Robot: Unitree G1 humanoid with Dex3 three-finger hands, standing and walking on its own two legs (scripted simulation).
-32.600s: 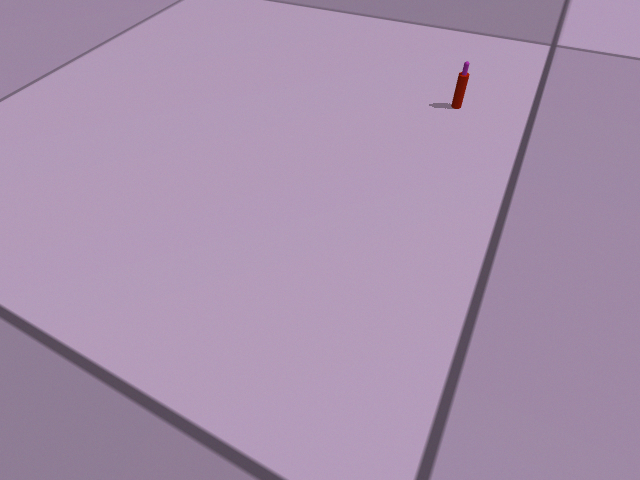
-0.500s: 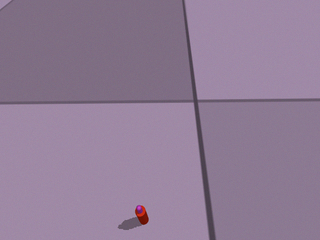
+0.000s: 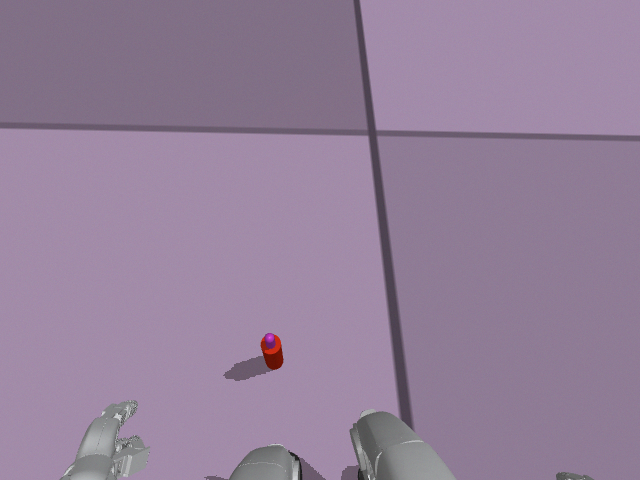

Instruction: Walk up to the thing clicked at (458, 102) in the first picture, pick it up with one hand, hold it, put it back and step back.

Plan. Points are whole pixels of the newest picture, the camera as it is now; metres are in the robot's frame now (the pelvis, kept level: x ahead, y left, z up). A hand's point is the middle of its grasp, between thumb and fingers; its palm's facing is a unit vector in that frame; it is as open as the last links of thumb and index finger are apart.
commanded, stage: step back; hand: left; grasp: from the side
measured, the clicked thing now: (272, 349) +0.41 +0.12 -0.64
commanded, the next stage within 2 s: none
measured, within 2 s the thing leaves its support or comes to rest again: neither
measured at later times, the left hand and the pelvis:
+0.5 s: hand out of the picture +0.00 +0.24 -0.13, palm faces -0.05 -0.92 -0.40, open 7.4 cm; pelvis -0.11 -0.02 +0.00, yaw -4 degrees
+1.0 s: hand out of the picture -0.16 +0.26 -0.16, palm faces -0.08 -0.92 -0.38, open 7.4 cm; pelvis -0.27 -0.01 -0.01, yaw -5 degrees
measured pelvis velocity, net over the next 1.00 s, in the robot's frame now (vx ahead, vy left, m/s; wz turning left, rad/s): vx -0.27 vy -0.01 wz -0.08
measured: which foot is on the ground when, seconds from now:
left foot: down 0.00-0.32, up 0.34-0.62, down 0.64-1.00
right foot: up 0.00-0.26, down 0.28-0.66, up 0.68-1.00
